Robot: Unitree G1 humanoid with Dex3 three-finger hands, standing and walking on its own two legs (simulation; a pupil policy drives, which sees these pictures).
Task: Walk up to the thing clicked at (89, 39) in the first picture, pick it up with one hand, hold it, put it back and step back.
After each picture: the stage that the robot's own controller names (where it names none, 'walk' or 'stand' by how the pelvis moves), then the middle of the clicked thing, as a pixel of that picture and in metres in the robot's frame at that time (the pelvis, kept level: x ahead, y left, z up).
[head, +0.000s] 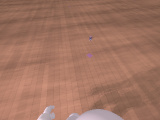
stand; (90, 38) +1.99 +0.09 -0.72
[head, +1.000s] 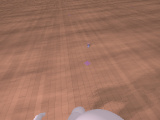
walk; (88, 45) +1.86 +0.25 -0.72
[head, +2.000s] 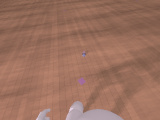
walk; (84, 54) +1.31 +0.27 -0.72
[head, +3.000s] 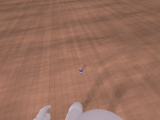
walk; (80, 70) +0.84 +0.24 -0.72
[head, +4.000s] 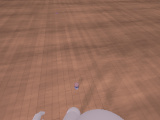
walk; (76, 86) +0.55 +0.18 -0.70
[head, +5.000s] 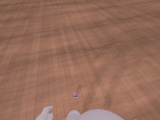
stand; (74, 94) +0.40 +0.22 -0.71
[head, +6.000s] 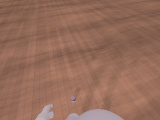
stand; (73, 98) +0.36 +0.23 -0.71
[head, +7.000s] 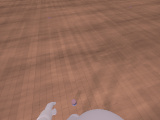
stand; (74, 102) +0.32 +0.21 -0.72
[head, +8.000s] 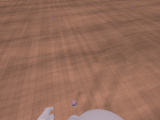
stand; (74, 103) +0.32 +0.20 -0.73
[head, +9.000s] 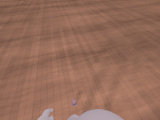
stand; (74, 102) +0.32 +0.21 -0.73
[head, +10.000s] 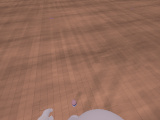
stand; (74, 103) +0.32 +0.21 -0.73
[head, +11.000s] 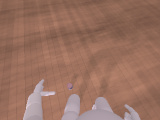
go down; (70, 86) +0.35 +0.22 -0.61
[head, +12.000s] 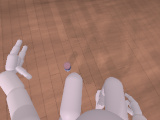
go down; (67, 66) +0.41 +0.23 -0.32
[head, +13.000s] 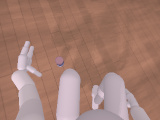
close in; (59, 61) +0.40 +0.24 -0.27
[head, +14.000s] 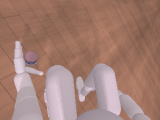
close; (31, 58) +0.40 +0.27 -0.22
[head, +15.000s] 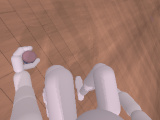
close; (29, 58) +0.38 +0.28 -0.22
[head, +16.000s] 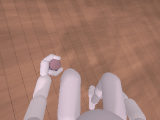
lift; (54, 66) +0.33 +0.26 -0.11
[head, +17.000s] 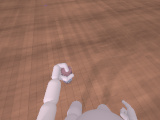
hold; (66, 74) +0.32 +0.18 +0.02
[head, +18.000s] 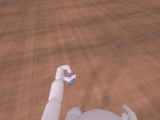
hold; (69, 76) +0.32 +0.17 +0.00
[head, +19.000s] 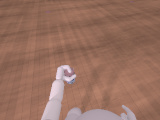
hold; (69, 76) +0.32 +0.17 +0.00
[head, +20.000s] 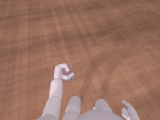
crouch; (67, 73) +0.34 +0.18 -0.05
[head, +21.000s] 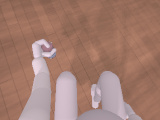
lower; (49, 50) +0.46 +0.26 -0.10
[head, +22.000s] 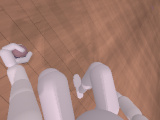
lower; (21, 54) +0.42 +0.29 -0.22
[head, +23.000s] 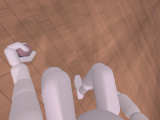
lower; (25, 53) +0.41 +0.29 -0.23
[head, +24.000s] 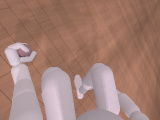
lower; (25, 53) +0.41 +0.29 -0.23
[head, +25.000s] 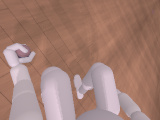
lower; (24, 54) +0.41 +0.29 -0.22
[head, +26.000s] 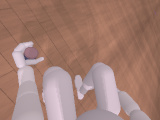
open; (30, 55) +0.40 +0.26 -0.23
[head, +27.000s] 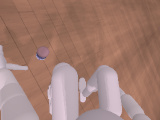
stand; (42, 53) +0.40 +0.25 -0.23
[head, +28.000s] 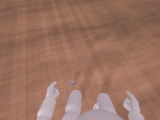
stand; (72, 82) +0.38 +0.20 -0.56
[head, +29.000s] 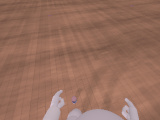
stand; (74, 99) +0.35 +0.19 -0.67
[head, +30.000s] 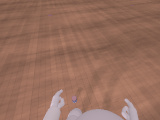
stand; (74, 99) +0.35 +0.19 -0.67
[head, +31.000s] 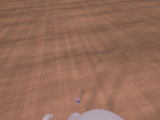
stand; (77, 100) +0.37 +0.18 -0.72
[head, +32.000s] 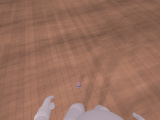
walk; (78, 85) +0.42 +0.14 -0.70
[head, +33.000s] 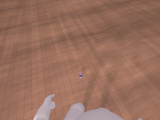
walk; (80, 74) +0.63 +0.17 -0.70
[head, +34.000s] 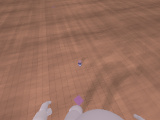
stand; (79, 63) +0.95 +0.24 -0.70
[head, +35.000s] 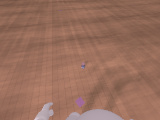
stand; (83, 65) +0.98 +0.16 -0.72
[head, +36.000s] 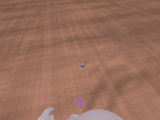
stand; (82, 65) +0.98 +0.19 -0.72
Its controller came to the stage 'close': yes
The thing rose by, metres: 0.71
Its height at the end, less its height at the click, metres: +0.00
